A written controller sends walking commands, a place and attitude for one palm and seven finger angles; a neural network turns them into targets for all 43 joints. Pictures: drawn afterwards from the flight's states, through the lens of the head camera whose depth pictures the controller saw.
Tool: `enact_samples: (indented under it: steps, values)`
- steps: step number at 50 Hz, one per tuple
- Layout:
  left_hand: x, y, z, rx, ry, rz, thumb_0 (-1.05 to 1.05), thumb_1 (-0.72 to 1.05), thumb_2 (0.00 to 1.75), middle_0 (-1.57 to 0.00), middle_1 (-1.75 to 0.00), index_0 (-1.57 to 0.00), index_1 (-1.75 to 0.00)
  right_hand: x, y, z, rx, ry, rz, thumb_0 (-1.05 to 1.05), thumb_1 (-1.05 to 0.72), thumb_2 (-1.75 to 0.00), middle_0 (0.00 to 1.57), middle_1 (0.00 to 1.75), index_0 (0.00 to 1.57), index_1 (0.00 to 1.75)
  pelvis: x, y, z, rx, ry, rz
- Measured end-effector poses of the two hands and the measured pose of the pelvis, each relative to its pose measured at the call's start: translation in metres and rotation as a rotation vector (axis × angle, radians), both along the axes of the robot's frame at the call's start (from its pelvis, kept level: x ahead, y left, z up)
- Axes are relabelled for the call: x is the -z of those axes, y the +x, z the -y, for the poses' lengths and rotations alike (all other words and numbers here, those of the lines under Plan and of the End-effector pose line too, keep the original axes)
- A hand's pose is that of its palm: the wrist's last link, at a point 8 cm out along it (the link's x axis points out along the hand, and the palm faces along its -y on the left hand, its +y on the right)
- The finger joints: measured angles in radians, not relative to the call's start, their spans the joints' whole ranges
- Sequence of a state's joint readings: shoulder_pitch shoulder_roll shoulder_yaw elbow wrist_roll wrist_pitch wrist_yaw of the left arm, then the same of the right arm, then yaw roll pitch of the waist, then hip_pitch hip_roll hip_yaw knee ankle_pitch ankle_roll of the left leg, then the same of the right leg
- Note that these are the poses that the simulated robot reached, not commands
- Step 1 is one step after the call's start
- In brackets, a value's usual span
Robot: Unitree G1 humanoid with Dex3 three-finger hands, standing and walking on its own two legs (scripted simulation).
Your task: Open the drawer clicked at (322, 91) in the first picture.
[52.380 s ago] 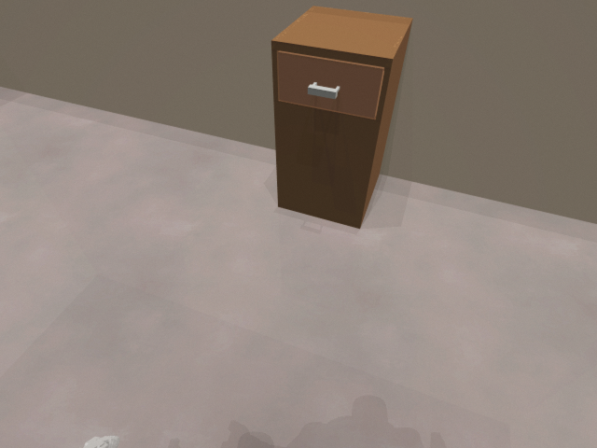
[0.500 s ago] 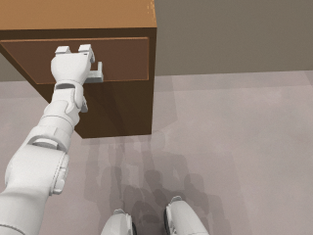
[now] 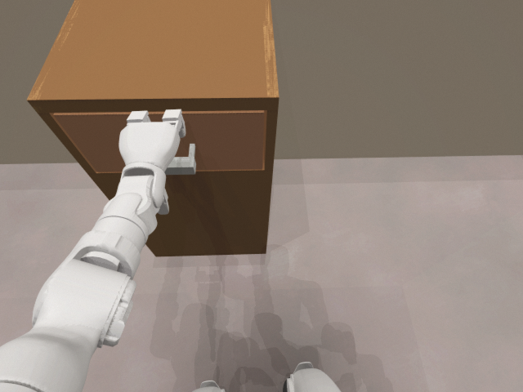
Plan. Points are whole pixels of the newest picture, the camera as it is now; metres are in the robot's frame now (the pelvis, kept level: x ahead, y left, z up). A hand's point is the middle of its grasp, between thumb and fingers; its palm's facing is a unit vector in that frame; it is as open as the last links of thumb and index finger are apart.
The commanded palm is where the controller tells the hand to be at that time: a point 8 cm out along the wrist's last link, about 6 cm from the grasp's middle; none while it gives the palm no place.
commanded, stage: re-aim the fingers above the handle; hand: left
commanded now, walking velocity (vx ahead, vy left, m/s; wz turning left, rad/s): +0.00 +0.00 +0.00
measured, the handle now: (169, 157) +0.56 +0.14 -0.06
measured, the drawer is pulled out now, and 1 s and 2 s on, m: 0.00 0.00 0.00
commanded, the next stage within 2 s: none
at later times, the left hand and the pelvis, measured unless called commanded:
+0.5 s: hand (164, 159) +0.50 +0.13 +0.01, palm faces -0.04 -0.04 -1.00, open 13.8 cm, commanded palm +0.49 +0.14 +0.06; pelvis +0.00 +0.00 -0.01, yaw +0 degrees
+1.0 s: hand (155, 161) +0.50 +0.15 +0.00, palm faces -0.04 -0.01 -1.00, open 13.8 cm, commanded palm +0.49 +0.15 +0.06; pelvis -0.01 +0.00 -0.01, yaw +0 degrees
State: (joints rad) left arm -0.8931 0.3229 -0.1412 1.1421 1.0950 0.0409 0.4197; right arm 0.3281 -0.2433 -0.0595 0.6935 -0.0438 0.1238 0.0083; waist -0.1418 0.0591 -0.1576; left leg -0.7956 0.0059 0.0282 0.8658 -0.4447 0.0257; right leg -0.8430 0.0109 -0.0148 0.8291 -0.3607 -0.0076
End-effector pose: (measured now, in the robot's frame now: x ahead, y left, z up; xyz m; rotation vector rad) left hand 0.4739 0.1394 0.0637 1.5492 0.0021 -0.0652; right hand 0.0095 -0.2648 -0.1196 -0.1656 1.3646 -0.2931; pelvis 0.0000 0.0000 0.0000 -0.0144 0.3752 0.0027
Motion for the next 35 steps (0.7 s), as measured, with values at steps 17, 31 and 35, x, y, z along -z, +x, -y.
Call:
enact_samples:
  steps: [17,31,35]
  values:
    - [0.001,0.009,-0.008,-0.028,0.021,-0.023,0.0,-0.49,0.3,-0.32,-1.2,-0.32,-1.2,0.002,-0.02,0.0,0.022,-0.004,-0.042,0.01,-0.91,-0.9,0.2,0.3,0.2,0.3,0.002,-0.003,0.002,0.001,0.002,-0.013]
    - [0.004,0.014,-0.001,-0.018,0.021,0.03,0.0,-0.49,0.3,-0.32,-1.2,-0.32,-1.21,0.004,-0.038,0.003,0.034,-0.019,-0.072,0.01,-0.91,-0.9,0.2,0.3,0.2,0.3,0.008,-0.008,0.001,0.005,0.001,-0.033]
    - [0.002,0.016,-0.001,-0.031,0.015,0.005,0.0,-0.49,0.3,-0.32,-1.2,-0.33,-1.22,0.003,-0.038,0.001,0.038,-0.014,-0.069,0.01,-0.91,-0.9,0.2,0.3,0.2,0.3,0.006,-0.008,0.001,0.007,0.002,-0.031]
